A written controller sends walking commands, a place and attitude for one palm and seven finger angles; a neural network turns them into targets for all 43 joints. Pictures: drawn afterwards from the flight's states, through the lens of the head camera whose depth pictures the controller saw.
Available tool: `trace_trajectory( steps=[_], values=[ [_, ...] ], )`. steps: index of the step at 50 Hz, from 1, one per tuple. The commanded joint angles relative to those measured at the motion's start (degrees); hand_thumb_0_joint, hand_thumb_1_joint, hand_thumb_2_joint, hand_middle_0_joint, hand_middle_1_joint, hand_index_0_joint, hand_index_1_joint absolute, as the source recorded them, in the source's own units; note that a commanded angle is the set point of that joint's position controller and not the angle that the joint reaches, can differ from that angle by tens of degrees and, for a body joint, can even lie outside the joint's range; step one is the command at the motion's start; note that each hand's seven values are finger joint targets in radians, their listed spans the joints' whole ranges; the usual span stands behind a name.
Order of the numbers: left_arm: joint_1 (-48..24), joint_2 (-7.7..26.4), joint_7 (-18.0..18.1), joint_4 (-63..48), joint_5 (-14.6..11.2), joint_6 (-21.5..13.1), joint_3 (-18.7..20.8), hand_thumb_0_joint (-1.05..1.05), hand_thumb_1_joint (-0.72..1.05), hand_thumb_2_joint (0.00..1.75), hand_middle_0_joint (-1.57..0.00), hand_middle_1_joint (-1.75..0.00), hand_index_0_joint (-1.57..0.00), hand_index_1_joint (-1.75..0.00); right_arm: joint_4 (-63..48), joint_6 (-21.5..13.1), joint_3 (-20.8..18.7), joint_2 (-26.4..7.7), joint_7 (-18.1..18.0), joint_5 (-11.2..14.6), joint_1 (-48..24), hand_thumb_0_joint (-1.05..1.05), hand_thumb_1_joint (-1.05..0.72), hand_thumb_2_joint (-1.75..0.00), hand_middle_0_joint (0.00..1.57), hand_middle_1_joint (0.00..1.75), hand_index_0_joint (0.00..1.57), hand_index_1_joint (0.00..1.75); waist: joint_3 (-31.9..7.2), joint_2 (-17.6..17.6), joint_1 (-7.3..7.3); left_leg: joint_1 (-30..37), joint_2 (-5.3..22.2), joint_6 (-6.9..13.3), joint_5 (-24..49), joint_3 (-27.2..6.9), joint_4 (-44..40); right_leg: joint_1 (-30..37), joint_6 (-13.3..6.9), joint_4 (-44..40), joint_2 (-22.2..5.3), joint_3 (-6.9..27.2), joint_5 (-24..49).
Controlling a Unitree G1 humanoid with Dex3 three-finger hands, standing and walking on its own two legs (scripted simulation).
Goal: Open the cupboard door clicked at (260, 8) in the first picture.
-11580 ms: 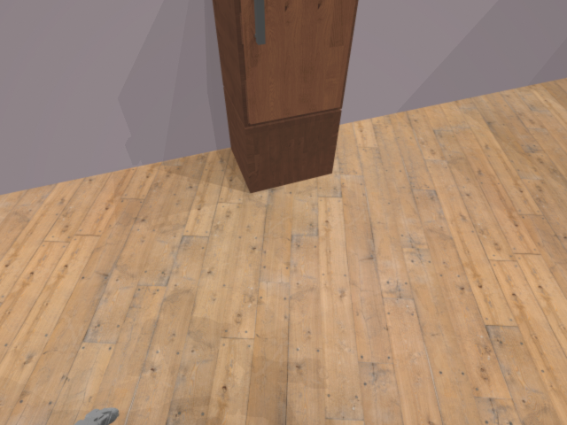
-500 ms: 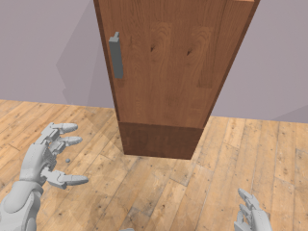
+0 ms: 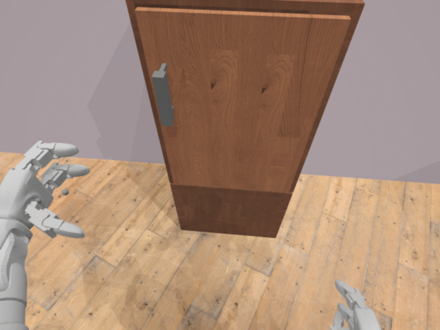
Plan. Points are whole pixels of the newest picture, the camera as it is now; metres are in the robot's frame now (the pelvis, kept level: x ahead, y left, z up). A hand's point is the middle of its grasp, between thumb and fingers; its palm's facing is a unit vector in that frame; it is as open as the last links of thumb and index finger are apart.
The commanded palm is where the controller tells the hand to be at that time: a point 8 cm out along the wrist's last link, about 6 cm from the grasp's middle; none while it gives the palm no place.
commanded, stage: raise the hand with hooked fingers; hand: left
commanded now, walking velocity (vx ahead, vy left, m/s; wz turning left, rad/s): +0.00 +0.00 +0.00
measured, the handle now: (165, 95) +0.61 +0.19 +0.09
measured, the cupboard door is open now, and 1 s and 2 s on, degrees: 0 0 0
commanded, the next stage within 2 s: move the hooked fingers beside the handle in 0.46 s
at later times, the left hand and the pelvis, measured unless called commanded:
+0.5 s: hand (76, 200) +0.29 +0.27 +0.10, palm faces +0.03 -1.00 -0.03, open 14.0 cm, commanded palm +0.26 +0.31 +0.10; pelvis -0.01 +0.00 +0.00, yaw -1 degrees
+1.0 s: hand (101, 166) +0.36 +0.25 +0.10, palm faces -0.01 -1.00 +0.00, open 14.0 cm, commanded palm +0.33 +0.30 +0.10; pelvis +0.00 +0.00 +0.00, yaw -1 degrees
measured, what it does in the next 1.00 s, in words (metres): stands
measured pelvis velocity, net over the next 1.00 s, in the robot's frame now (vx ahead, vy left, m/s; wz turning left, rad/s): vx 0.00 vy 0.00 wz -0.02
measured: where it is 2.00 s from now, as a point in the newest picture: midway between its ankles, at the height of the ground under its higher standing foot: outside the picture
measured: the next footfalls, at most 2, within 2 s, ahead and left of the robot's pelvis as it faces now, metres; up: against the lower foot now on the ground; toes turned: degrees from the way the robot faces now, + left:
none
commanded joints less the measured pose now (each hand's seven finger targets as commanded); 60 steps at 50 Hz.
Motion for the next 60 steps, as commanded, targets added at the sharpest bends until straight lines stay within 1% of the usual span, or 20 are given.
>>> trace_trajectory(
  steps=[1,6,9,12,17,23,28,30,31,33,37,38,43,46,47,52,53,56,57,60],
  values=[
    [-10.7,12.1,-2.7,-7.9,-1.5,-1.5,2.2,0.00,-0.50,0.30,-0.30,-1.20,-0.30,-1.20,-9.2,-2.9,-3.5,-8.3,-0.6,0.7,-3.2,0.00,-0.90,-0.90,0.20,0.30,0.20,0.30,-12.1,0.4,-0.09,3.4,-0.7,0.4,19.9,-2.0,-5.6,8.5,0.0,-3.9,0.0,4.0,19.5],
    [-10.5,16.2,-1.3,-10.7,-1.6,-2.7,6.1,0.00,-0.50,0.30,-0.30,-1.20,-0.30,-1.20,-10.1,-2.6,-3.6,-8.3,0.3,0.2,-3.0,0.00,-0.90,-0.90,0.20,0.30,0.20,0.30,-12.5,-0.3,0.84,2.2,-0.9,0.5,18.4,-1.8,-5.7,9.1,0.0,-4.0,0.0,4.9,17.8],
    [-11.4,16.1,0.7,-11.1,-1.6,-4.2,7.3,0.00,-0.50,0.30,-0.30,-1.20,-0.30,-1.20,-10.1,-2.5,-3.8,-7.9,0.2,0.3,-3.2,0.00,-0.90,-0.90,0.20,0.30,0.20,0.30,-12.2,0.3,0.45,1.3,-1.0,0.5,15.3,-1.2,-6.0,8.7,0.4,-4.8,-0.4,5.8,14.3],
    [-13.6,16.0,1.5,-12.6,-0.8,-5.1,6.5,0.00,-0.50,0.30,-0.30,-1.20,-0.30,-1.20,-10.2,-2.5,-3.6,-7.7,0.1,0.2,-3.4,0.00,-0.90,-0.90,0.20,0.30,0.20,0.30,-12.5,3.1,0.13,1.8,-1.0,0.7,14.0,-1.0,-6.1,8.8,0.2,-5.0,-0.5,6.6,12.3],
    [-13.9,14.6,0.7,-13.6,-0.2,-5.4,4.1,0.00,-0.50,0.30,-0.30,-1.20,-0.30,-1.20,-9.9,-3.0,-3.6,-7.7,-0.5,0.4,-3.5,0.00,-0.90,-0.90,0.20,0.30,0.20,0.30,-12.7,4.4,-0.32,2.8,-0.8,0.7,13.9,-1.2,-6.3,8.6,0.2,-5.2,-0.4,6.4,12.2],
    [-13.4,14.2,-0.2,-8.5,-1.2,-4.1,4.6,0.00,-0.50,0.30,-0.30,-1.20,-0.30,-1.20,-9.2,-3.1,-3.4,-7.9,-1.1,0.7,-3.5,0.00,-0.90,-0.90,0.20,0.30,0.20,0.30,-9.0,-0.6,-0.63,0.7,-0.7,0.6,11.3,-1.7,-6.8,6.8,0.5,-6.1,-0.2,6.0,9.3],
    [-13.6,14.4,-0.2,-11.0,-0.6,-4.1,4.1,0.00,-0.50,0.30,-0.30,-1.20,-0.30,-1.20,-9.6,-3.5,-3.3,-7.6,-0.9,0.5,-3.3,0.00,-0.90,-0.90,0.20,0.30,0.20,0.30,-13.2,3.4,0.05,3.8,-0.9,0.5,15.2,-1.7,-6.8,8.2,0.1,-4.8,-0.1,5.0,13.9],
    [-20.2,13.8,0.1,-8.4,0.1,-4.1,2.2,0.00,-0.50,0.30,-0.30,-1.20,-0.30,-1.20,-8.6,-3.3,-3.2,-7.8,-1.4,0.7,-2.8,0.00,-0.90,-0.90,0.20,0.30,0.20,0.30,-10.3,2.1,-2.01,2.8,-0.7,0.5,12.2,-1.9,-6.8,5.0,0.4,-5.4,0.1,4.8,10.6],
    [-23.7,13.7,0.1,-6.8,-0.1,-4.2,1.6,0.00,-0.50,0.30,-0.30,-1.20,-0.30,-1.20,-8.2,-3.1,-3.1,-8.0,-1.5,0.6,-2.6,0.00,-0.90,-0.90,0.20,0.30,0.20,0.30,-8.4,-0.9,-2.88,1.9,-0.7,0.6,11.1,-2.2,-6.4,4.0,0.5,-5.6,0.3,5.2,9.4],
    [-25.6,15.2,0.1,-3.9,0.3,-4.7,2.6,0.00,-0.50,0.30,-0.30,-1.20,-0.30,-1.20,-7.4,-3.1,-3.3,-8.4,-1.8,0.6,-2.1,0.00,-0.90,-0.90,0.20,0.30,0.20,0.30,-9.5,-0.9,-2.88,1.3,-0.7,0.6,9.6,-2.2,-6.3,4.1,0.5,-5.8,0.0,5.6,7.4],
    [-31.0,15.7,0.1,-4.7,2.0,-5.9,0.7,0.00,-0.50,0.30,-0.30,-1.20,-0.30,-1.20,-7.4,-3.2,-3.2,-8.2,-1.6,0.4,-1.4,0.00,-0.90,-0.90,0.20,0.30,0.20,0.30,-15.8,6.2,-2.03,4.7,-1.0,0.3,13.3,-2.6,-6.1,5.4,-0.3,-4.0,-0.1,5.1,11.0],
    [-29.7,14.3,0.3,-4.3,2.4,-5.9,-0.4,0.00,-0.50,0.30,-0.30,-1.20,-0.30,-1.20,-7.7,-3.2,-3.2,-8.0,-1.5,0.4,-1.3,0.00,-0.90,-0.90,0.20,0.30,0.20,0.30,-16.8,7.4,-1.86,6.0,-0.9,0.1,15.2,-2.7,-6.1,5.3,-0.5,-3.5,0.0,4.4,12.6],
    [-27.7,15.2,1.8,1.7,2.2,-5.3,1.9,0.00,-0.50,0.30,-0.30,-1.20,-0.30,-1.20,-7.5,-2.1,-3.5,-8.6,-0.7,0.2,0.2,0.00,-0.90,-0.90,0.20,0.30,0.20,0.30,-15.8,-0.6,-1.31,2.9,-0.6,0.0,17.7,-2.9,-6.1,6.2,-0.1,-2.8,0.3,3.7,16.1],
    [-28.8,15.6,2.8,3.1,2.7,-4.7,2.1,0.00,-0.50,0.30,-0.30,-1.20,-0.30,-1.20,-7.9,-1.2,-3.5,-8.8,0.0,0.1,0.6,0.00,-0.90,-0.90,0.20,0.30,0.20,0.30,-14.8,1.4,-0.76,2.4,-0.6,-0.2,19.8,-2.9,-6.0,5.7,-0.5,-2.0,0.3,3.4,17.4],
    [-29.8,15.2,3.0,3.1,3.1,-4.4,1.7,0.00,-0.50,0.30,-0.30,-1.20,-0.30,-1.20,-8.0,-0.8,-3.6,-8.7,0.3,0.1,0.8,0.00,-0.90,-0.90,0.20,0.30,0.20,0.30,-15.3,2.6,-1.19,2.6,-0.6,-0.2,20.3,-2.5,-5.9,5.5,-0.3,-2.1,0.1,3.6,18.3],
    [-36.3,18.5,4.3,3.8,4.6,-6.3,3.1,0.00,-0.50,0.30,-0.30,-1.20,-0.30,-1.20,-7.7,0.9,-4.2,-9.1,0.6,-0.1,3.2,0.00,-0.90,-0.90,0.20,0.30,0.20,0.30,-17.6,0.8,-2.53,1.9,-0.4,0.0,19.7,-2.2,-5.2,5.7,0.0,-1.8,0.5,4.2,18.4],
    [-36.8,17.9,4.2,4.1,4.9,-7.0,2.4,0.00,-0.50,0.30,-0.30,-1.20,-0.30,-1.20,-7.5,1.1,-4.2,-9.0,0.6,-0.1,3.3,0.00,-0.90,-0.90,0.20,0.30,0.20,0.30,-18.3,3.4,-2.45,2.6,-0.6,0.0,20.2,-2.0,-5.0,5.7,-0.2,-1.6,0.5,4.4,18.7],
    [-42.8,16.6,3.6,4.2,4.7,-8.9,0.2,0.00,-0.50,0.30,-0.30,-1.20,-0.30,-1.20,-6.7,1.6,-4.2,-9.1,0.4,-0.1,4.4,0.00,-0.90,-0.90,0.20,0.30,0.20,0.30,-19.5,3.7,-4.15,4.4,-0.4,0.1,21.2,-2.4,-4.2,4.2,-0.2,-1.4,0.9,4.4,18.9],
    [-42.6,17.4,3.5,5.9,4.8,-9.1,1.0,0.00,-0.50,0.30,-0.30,-1.20,-0.30,-1.20,-6.1,1.8,-4.4,-9.2,0.3,-0.2,5.0,0.00,-0.90,-0.90,0.20,0.30,0.20,0.30,-20.1,3.3,-3.90,4.5,-0.3,0.0,21.2,-2.5,-4.2,4.1,-0.1,-1.5,0.9,4.3,18.7],
    [-43.2,17.1,2.9,12.5,5.2,-8.7,0.3,0.00,-0.50,0.30,-0.30,-1.20,-0.30,-1.20,-5.1,2.5,-4.3,-9.4,0.3,0.0,5.7,0.00,-0.90,-0.90,0.20,0.30,0.20,0.30,-17.7,2.3,-4.45,1.7,-0.5,0.3,18.8,-2.2,-4.2,3.3,0.0,-1.7,0.7,4.4,17.9]
  ],
)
